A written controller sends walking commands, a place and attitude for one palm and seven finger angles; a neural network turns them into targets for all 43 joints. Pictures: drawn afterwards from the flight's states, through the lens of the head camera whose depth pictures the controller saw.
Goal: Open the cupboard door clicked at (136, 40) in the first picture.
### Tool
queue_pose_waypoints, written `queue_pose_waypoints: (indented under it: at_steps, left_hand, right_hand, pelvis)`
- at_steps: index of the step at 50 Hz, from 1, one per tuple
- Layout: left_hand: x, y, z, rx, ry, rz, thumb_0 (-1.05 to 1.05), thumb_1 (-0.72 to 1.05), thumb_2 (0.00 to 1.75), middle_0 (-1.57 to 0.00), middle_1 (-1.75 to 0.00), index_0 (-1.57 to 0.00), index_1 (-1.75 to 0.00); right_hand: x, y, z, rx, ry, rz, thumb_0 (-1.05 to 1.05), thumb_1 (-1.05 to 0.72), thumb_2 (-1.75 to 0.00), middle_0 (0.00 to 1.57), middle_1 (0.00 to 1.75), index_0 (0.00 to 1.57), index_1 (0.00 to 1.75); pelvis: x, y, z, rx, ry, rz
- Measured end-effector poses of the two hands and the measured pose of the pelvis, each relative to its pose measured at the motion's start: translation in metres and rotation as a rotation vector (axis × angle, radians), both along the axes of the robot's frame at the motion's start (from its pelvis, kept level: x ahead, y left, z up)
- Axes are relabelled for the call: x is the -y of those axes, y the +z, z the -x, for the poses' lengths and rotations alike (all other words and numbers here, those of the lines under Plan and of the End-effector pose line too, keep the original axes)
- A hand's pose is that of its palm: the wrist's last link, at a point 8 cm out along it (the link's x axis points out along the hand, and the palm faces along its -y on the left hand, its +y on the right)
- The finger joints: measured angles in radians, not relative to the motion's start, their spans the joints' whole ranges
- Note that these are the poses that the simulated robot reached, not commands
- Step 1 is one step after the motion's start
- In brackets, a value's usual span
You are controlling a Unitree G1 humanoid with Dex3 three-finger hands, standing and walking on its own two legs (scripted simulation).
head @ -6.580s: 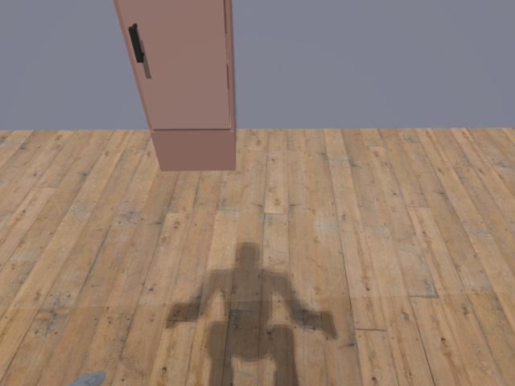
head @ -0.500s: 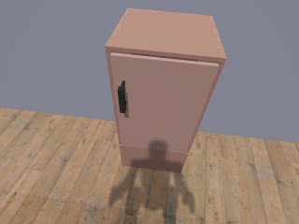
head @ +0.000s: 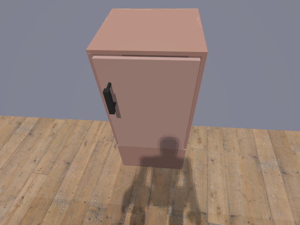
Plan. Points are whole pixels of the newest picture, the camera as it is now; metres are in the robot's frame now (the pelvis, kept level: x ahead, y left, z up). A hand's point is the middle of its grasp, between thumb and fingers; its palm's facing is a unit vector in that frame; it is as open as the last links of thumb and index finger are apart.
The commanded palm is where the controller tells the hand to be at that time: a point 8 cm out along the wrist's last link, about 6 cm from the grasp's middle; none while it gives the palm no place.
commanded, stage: come to a stop and stand still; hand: left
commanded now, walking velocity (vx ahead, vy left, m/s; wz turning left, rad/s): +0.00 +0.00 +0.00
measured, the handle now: (110, 98) +0.59 +0.19 -0.04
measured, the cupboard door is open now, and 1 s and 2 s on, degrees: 0 0 0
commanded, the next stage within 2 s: look again from close up in 0.26 s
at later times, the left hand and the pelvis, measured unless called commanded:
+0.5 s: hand out of the picture -0.03 +0.15 -0.18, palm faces +0.01 -0.99 -0.17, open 7.3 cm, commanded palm none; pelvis +0.00 +0.01 +0.00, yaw -1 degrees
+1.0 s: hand out of the picture +0.00 +0.21 -0.18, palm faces +0.00 -0.98 -0.17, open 7.3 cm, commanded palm none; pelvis +0.00 +0.05 +0.00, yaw -1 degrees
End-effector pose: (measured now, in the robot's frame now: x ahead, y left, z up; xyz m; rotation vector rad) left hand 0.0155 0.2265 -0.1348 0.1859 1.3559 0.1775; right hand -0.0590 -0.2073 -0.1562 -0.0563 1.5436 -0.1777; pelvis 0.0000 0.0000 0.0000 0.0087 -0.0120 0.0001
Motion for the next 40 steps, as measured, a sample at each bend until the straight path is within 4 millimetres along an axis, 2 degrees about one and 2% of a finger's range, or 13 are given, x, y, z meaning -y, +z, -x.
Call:
queue_pose_waypoints:
  at_steps: [5,10,20,26,35,40]
  left_hand:
    - [0.011,-0.008,0.006,-0.002,0.022,0.017,0.02,0.95,0.9,-0.2,-0.3,-0.2,-0.29]
    - [0.023,-0.017,0.018,-0.042,0.037,0.057,0.02,0.95,0.9,-0.2,-0.3,-0.2,-0.29]
    - [0.036,-0.012,0.041,-0.094,0.04,0.081,0.01,0.92,0.9,-0.2,-0.3,-0.2,-0.29]
    - [0.018,-0.014,0.045,-0.079,0.005,0.071,0.01,0.91,0.9,-0.2,-0.3,-0.2,-0.29]
    - [-0.018,-0.014,0.02,0.001,-0.008,0.049,0.01,0.91,0.9,-0.2,-0.3,-0.2,-0.29]
    - [-0.031,-0.012,0.013,0.01,-0.023,0.042,0.01,0.91,0.9,-0.2,-0.3,-0.2,-0.29]
  right_hand:
    - [0.012,-0.002,-0.025,0.056,0.034,0.019,0.0,-0.91,-0.9,0.2,0.3,0.19,0.3]
    - [0.013,0.003,-0.048,0.113,0.052,0.033,0.0,-0.91,-0.9,0.2,0.3,0.19,0.3]
    - [0.016,0.008,-0.054,0.108,0.073,0.043,0.01,-0.93,-0.9,0.2,0.3,0.2,0.3]
    - [0.008,0.003,-0.059,0.185,0.053,0.053,0.01,-0.93,-0.9,0.2,0.3,0.19,0.3]
    - [-0.024,0.006,-0.042,0.178,0.072,0.037,0.01,-0.94,-0.9,0.2,0.3,0.19,0.3]
    - [-0.038,0.007,-0.032,0.155,0.066,0.019,0.01,-0.93,-0.9,0.2,0.3,0.2,0.3]
  pelvis:
    - [0.007,-0.003,0.001,0.015,0.014,0.022]
    - [0.012,-0.003,-0.001,0.023,0.006,0.017]
    - [0.008,0.001,-0.002,-0.001,-0.008,0.015]
    - [-0.009,-0.006,0.003,-0.006,-0.009,0.044]
    - [-0.029,-0.004,0.005,0.004,-0.017,0.015]
    - [-0.037,-0.003,0.006,-0.003,-0.02,0.009]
